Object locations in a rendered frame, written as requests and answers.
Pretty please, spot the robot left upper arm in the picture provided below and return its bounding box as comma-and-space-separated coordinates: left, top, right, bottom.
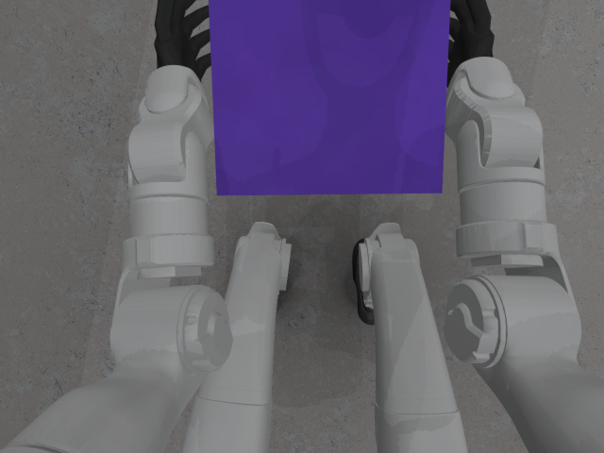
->
0, 285, 233, 453

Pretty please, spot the robot left hand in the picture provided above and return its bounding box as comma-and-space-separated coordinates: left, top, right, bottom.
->
154, 0, 211, 82

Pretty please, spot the robot right hand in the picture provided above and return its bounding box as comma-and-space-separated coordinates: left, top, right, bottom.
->
447, 0, 495, 88

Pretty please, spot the robot left shin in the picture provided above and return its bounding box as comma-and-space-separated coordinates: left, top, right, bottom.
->
233, 222, 281, 263

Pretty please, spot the carton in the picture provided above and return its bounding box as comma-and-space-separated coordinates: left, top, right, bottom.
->
209, 0, 451, 195

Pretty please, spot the right robot thigh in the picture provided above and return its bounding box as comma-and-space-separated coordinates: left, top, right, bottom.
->
359, 233, 468, 453

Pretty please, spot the robot right upper arm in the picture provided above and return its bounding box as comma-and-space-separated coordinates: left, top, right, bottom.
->
443, 275, 604, 453

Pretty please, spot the left robot forearm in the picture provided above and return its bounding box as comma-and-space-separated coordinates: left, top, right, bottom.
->
109, 65, 214, 354

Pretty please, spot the right robot forearm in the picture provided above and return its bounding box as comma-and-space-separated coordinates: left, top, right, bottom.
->
445, 57, 581, 344

